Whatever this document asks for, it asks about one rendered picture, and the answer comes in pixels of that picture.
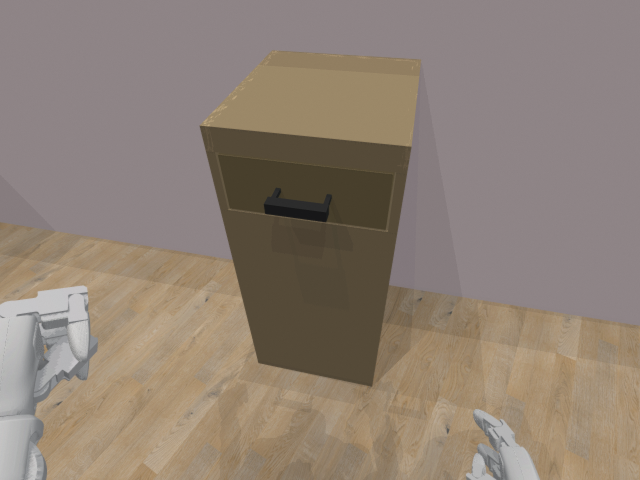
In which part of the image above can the robot left forearm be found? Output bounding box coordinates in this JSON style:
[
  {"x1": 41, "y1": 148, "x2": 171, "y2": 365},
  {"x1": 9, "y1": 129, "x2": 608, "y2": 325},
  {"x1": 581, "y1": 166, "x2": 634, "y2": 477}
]
[{"x1": 0, "y1": 415, "x2": 47, "y2": 480}]

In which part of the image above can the robot right hand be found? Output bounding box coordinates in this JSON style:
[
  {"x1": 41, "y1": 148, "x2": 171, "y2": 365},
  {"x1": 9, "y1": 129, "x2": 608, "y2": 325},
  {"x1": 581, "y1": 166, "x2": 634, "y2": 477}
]
[{"x1": 466, "y1": 409, "x2": 540, "y2": 480}]

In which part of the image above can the handle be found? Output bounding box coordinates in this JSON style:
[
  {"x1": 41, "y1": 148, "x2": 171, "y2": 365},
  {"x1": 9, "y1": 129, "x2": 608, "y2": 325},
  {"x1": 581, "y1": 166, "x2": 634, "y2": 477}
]
[{"x1": 264, "y1": 188, "x2": 332, "y2": 222}]

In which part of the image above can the cabinet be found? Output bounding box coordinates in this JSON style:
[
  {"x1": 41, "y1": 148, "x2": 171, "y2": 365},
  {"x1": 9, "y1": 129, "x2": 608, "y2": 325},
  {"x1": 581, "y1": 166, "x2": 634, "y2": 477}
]
[{"x1": 199, "y1": 50, "x2": 421, "y2": 387}]

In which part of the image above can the drawer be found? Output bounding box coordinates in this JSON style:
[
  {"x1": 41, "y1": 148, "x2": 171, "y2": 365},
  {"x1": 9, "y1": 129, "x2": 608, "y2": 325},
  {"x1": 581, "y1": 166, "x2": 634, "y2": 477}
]
[{"x1": 218, "y1": 153, "x2": 395, "y2": 230}]

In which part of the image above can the robot left hand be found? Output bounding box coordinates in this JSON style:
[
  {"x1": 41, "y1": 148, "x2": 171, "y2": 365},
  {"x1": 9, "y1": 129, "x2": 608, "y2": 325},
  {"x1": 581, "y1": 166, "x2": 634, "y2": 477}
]
[{"x1": 0, "y1": 285, "x2": 98, "y2": 417}]

